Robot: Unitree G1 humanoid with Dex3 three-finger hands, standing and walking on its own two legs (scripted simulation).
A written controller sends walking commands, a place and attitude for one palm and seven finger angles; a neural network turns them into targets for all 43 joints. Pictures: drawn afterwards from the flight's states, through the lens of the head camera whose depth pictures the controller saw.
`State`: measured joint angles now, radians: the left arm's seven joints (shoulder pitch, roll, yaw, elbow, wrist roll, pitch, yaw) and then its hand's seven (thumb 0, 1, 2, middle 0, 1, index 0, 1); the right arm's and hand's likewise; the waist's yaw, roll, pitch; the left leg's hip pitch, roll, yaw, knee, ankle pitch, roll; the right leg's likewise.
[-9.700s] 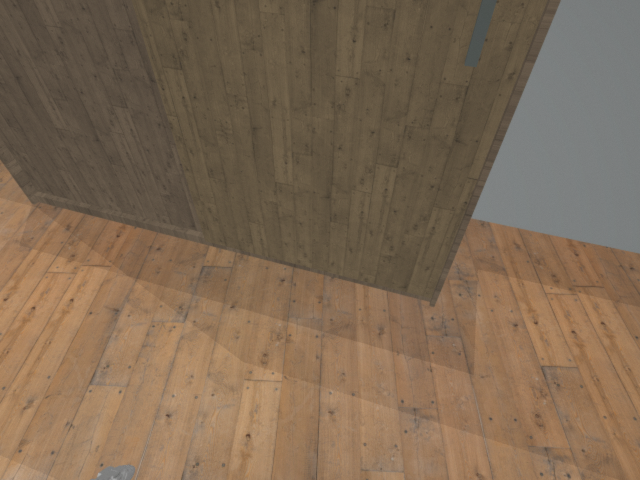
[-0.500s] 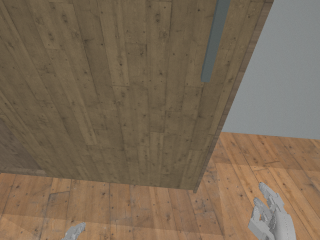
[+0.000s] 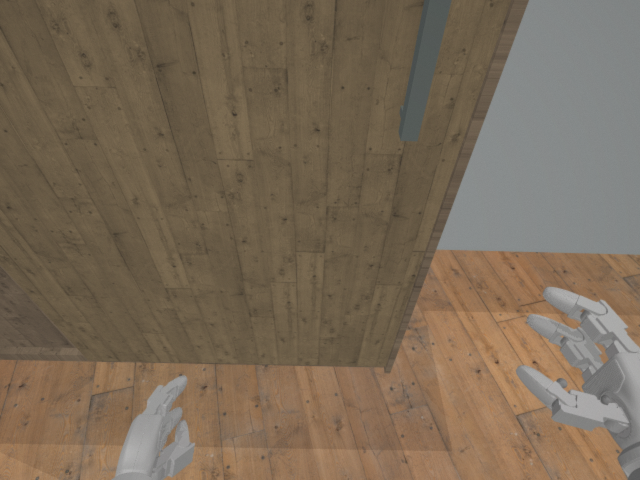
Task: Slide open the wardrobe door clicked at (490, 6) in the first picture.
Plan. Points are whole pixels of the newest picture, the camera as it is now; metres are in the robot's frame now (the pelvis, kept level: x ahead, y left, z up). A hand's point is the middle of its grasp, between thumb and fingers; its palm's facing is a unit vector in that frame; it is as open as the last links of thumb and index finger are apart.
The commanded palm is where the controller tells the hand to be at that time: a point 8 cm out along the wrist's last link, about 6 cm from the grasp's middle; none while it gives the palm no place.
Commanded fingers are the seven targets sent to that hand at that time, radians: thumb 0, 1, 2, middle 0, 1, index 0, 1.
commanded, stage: raise the hand with hooked fingers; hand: right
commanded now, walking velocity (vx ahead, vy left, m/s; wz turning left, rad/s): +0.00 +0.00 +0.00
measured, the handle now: (422, 47) +0.56 -0.10 +0.29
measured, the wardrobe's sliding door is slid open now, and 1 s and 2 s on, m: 0.00 0.00 0.00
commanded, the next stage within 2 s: move the hooked fingers beside the handle in 1.42 s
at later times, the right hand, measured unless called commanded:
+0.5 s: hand out of the picture +0.25 -0.29 +0.20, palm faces +0.06 +0.99 -0.10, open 13.1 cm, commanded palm +0.22 -0.33 +0.22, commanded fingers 0.00 0.50 -0.30 0.30 1.20 0.30 1.20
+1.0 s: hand out of the picture +0.27 -0.31 +0.30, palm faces +0.07 +0.99 -0.14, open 14.0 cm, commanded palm +0.23 -0.35 +0.30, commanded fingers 0.00 0.50 -0.30 0.30 1.20 0.30 1.20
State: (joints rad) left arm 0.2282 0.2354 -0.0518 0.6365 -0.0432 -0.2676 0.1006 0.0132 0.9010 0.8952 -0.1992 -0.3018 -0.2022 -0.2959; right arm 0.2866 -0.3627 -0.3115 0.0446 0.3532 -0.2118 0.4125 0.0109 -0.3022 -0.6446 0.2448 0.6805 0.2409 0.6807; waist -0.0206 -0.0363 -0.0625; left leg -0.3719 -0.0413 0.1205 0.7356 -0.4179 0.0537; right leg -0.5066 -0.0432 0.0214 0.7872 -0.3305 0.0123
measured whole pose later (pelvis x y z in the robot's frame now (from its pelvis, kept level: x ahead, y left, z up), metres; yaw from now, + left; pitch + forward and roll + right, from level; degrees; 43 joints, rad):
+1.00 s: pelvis -0.01 -0.03 +0.03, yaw +0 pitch -5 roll +1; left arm 0.17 0.27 -0.13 0.64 -0.10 -0.17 0.09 0.01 0.90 0.90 -0.20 -0.30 -0.20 -0.30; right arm -0.34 -0.61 -0.49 0.06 0.33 0.46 0.46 -0.01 0.50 -0.30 0.30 1.20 0.30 1.20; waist -0.07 -0.07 -0.03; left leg -0.08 0.00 0.09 0.43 -0.26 0.02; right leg -0.20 0.01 -0.01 0.45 -0.17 -0.03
